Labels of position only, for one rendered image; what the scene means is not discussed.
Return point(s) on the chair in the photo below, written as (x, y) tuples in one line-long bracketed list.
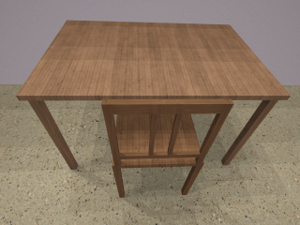
[(157, 133)]

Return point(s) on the table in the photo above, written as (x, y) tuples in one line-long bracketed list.
[(95, 60)]

